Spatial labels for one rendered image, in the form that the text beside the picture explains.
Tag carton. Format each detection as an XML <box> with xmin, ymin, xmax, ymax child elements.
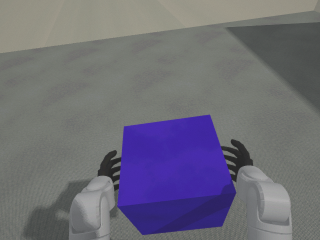
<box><xmin>117</xmin><ymin>114</ymin><xmax>236</xmax><ymax>235</ymax></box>

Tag right robot forearm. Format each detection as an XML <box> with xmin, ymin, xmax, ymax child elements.
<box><xmin>236</xmin><ymin>165</ymin><xmax>293</xmax><ymax>240</ymax></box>

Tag left robot forearm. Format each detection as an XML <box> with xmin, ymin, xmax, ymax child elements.
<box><xmin>69</xmin><ymin>175</ymin><xmax>115</xmax><ymax>240</ymax></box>

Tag robot left hand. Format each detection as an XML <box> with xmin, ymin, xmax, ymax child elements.
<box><xmin>97</xmin><ymin>150</ymin><xmax>122</xmax><ymax>191</ymax></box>

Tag robot right hand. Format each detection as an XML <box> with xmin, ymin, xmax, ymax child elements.
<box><xmin>221</xmin><ymin>139</ymin><xmax>253</xmax><ymax>183</ymax></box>

